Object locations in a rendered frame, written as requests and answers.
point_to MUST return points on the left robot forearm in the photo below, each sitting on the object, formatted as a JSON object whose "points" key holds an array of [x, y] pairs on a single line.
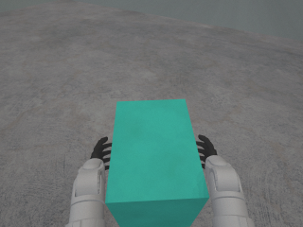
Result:
{"points": [[88, 196]]}

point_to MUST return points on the carton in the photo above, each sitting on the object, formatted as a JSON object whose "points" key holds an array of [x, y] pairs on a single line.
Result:
{"points": [[155, 177]]}

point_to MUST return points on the robot right hand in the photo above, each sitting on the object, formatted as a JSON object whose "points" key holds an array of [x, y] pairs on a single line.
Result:
{"points": [[208, 148]]}

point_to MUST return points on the robot left hand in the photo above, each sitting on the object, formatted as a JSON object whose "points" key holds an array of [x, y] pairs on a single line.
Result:
{"points": [[99, 153]]}

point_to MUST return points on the right robot forearm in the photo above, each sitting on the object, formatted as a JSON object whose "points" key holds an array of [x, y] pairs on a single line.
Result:
{"points": [[226, 193]]}

